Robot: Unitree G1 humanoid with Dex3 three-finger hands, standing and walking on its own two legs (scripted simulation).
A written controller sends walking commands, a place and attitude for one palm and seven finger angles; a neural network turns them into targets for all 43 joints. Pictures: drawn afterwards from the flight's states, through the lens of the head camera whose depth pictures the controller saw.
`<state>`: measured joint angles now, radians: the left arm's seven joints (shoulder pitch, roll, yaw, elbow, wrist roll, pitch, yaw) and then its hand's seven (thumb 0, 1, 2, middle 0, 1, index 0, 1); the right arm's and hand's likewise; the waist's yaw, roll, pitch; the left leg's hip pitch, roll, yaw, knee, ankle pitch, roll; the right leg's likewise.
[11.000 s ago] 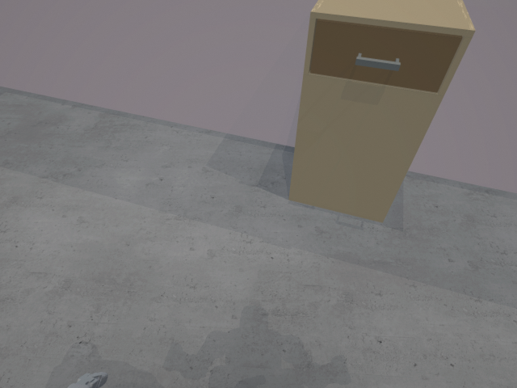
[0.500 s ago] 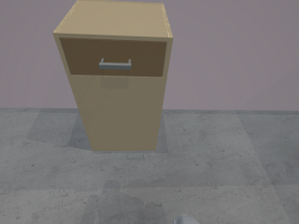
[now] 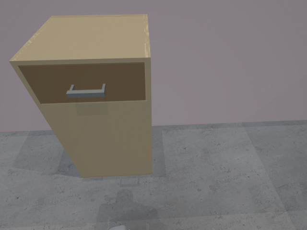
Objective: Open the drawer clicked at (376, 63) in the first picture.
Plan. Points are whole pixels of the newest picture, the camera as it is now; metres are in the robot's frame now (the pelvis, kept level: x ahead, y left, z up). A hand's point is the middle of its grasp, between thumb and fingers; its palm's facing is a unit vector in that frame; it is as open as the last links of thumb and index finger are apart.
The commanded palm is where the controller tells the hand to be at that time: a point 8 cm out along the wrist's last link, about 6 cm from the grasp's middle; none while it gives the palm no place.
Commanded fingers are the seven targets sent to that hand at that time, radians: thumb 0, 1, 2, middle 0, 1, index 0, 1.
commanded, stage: take the last steps up to it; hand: left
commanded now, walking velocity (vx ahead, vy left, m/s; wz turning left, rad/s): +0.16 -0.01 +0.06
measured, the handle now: (87, 90) +0.59 +0.28 +0.03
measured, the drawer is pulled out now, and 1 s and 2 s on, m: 0.00 0.00 0.00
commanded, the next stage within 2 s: come to a stop and stand still in 0.06 s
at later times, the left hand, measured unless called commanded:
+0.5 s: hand out of the picture +0.09 +0.18 -0.18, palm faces +0.05 -0.97 -0.23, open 7.4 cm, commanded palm none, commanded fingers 0.00 0.90 0.90 -0.20 -0.30 -0.20 -0.30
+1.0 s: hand out of the picture +0.08 +0.15 -0.14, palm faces +0.10 -0.95 -0.29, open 7.3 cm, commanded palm none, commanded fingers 0.00 0.90 0.90 -0.20 -0.30 -0.20 -0.30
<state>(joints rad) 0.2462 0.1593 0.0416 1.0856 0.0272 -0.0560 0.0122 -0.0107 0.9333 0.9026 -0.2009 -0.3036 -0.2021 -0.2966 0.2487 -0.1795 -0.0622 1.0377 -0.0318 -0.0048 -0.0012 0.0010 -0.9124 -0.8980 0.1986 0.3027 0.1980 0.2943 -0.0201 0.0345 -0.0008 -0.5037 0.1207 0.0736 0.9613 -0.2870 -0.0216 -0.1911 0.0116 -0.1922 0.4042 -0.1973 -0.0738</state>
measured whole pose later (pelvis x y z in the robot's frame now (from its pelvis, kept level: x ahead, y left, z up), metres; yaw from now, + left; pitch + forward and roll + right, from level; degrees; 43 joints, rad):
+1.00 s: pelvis +0.05 -0.05 +0.01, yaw +1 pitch +0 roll +4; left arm 0.25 0.15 0.05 1.03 0.04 0.01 0.02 0.00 0.91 0.90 -0.20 -0.30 -0.20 -0.30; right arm 0.20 -0.24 -0.06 1.05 -0.02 0.07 0.00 0.00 -0.91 -0.90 0.20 0.30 0.20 0.29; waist 0.05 0.02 0.04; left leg -0.32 0.03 -0.02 0.86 -0.38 -0.05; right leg -0.27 -0.07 -0.09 0.40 -0.14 -0.06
